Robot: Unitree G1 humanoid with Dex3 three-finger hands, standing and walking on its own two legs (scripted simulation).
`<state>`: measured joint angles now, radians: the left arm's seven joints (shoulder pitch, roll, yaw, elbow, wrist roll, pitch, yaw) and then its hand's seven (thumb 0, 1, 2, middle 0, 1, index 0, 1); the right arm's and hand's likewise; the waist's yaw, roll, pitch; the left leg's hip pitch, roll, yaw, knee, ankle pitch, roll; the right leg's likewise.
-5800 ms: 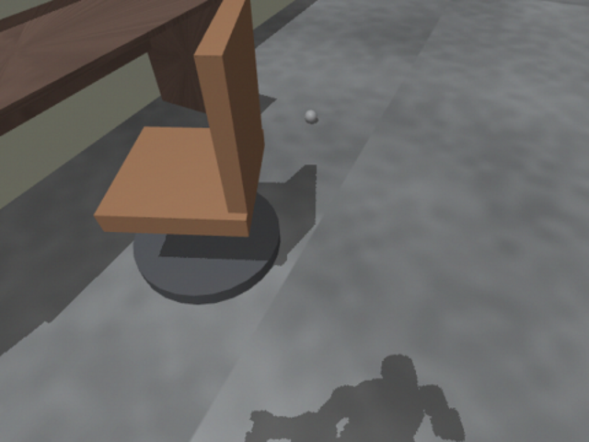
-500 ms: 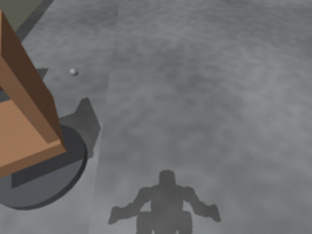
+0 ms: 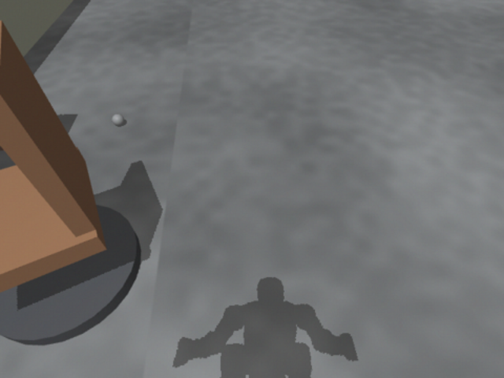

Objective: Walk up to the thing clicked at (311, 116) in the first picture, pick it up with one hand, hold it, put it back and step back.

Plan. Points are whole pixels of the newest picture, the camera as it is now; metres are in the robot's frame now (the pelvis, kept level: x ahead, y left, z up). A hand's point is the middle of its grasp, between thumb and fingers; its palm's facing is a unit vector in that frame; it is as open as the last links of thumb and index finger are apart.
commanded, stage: walk up
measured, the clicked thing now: (118, 119) +1.74 +0.90 -0.74
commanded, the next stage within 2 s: none
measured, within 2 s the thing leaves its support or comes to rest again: neither
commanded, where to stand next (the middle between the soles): +1.42 -0.05 m, yaw -1 degrees
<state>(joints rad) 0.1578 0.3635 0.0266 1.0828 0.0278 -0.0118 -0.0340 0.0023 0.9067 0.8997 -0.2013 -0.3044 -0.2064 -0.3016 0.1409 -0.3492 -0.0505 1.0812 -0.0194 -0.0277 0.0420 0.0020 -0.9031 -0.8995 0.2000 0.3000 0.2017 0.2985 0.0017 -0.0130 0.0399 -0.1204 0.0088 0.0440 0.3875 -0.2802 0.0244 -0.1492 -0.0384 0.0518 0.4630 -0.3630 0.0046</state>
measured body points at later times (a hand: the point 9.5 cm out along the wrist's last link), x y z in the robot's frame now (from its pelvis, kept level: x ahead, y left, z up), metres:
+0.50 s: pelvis +0.16 -0.07 +0.00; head +0.16 -0.08 +0.45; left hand +0.19 +0.26 -0.11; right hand +0.24 -0.40 -0.12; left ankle +0.26 +0.08 -0.70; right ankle +0.13 -0.19 -0.75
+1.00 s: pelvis +0.44 -0.04 -0.01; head +0.45 -0.05 +0.44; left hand +0.54 +0.28 -0.12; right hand +0.46 -0.37 -0.12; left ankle +0.37 +0.09 -0.74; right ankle +0.56 -0.20 -0.73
